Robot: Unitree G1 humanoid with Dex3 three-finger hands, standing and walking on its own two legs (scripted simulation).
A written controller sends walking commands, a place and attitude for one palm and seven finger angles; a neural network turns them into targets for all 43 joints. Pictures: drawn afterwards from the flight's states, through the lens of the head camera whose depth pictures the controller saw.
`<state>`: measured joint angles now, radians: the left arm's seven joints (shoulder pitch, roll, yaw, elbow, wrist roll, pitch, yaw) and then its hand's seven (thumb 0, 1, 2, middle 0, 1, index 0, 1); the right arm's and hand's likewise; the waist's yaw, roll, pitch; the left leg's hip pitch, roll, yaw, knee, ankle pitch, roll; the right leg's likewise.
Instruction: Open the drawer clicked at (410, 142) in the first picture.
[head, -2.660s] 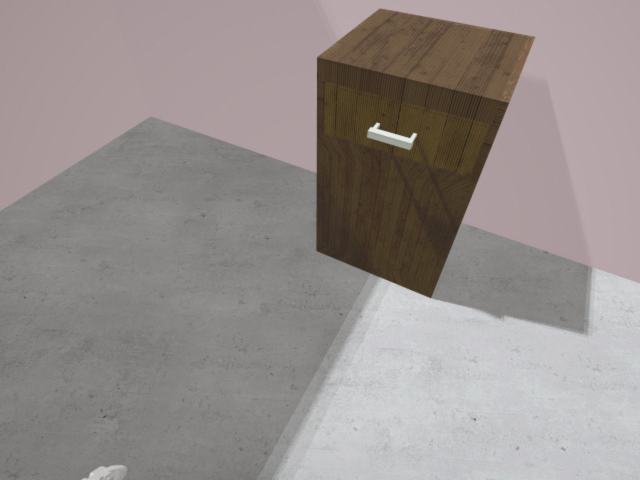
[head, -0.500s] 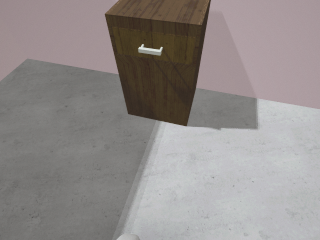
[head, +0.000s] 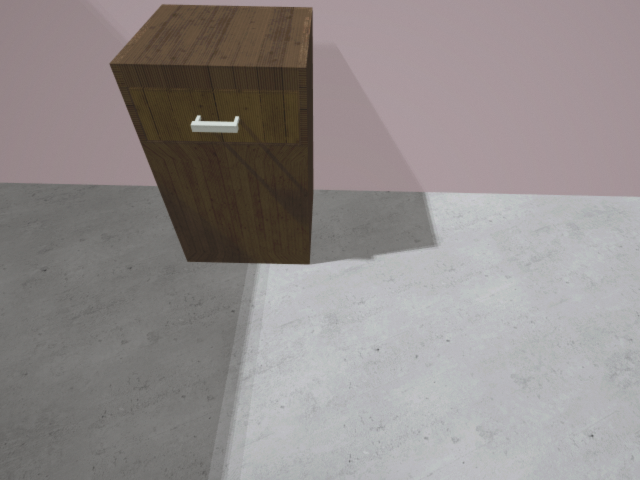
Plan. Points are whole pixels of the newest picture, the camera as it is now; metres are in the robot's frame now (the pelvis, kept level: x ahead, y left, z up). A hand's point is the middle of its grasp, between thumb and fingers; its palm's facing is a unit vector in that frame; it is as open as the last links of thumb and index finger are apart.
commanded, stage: take the last steps up to it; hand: left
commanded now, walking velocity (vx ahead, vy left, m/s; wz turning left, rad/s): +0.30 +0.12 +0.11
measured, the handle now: (216, 123) +1.00 +0.33 -0.11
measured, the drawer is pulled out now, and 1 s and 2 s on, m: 0.00 0.00 0.00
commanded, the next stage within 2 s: come to a stop and stand still in 1.30 s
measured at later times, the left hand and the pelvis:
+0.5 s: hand out of the picture +0.04 +0.25 -0.19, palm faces +0.11 -0.98 -0.17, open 7.4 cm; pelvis +0.12 +0.08 -0.01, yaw +1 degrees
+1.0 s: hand (181, 366) +0.32 +0.25 -0.15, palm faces +0.13 -0.96 -0.24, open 7.1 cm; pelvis +0.29 +0.06 +0.01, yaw +3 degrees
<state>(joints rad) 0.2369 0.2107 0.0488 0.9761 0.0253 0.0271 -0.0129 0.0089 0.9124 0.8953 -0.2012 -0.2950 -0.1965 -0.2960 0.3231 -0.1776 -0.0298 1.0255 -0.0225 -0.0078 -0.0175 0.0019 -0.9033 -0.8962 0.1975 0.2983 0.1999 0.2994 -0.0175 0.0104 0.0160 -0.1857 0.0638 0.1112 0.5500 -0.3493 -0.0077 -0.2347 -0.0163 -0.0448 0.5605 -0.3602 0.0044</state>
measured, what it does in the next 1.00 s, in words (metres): walks ahead: left foot, then right foot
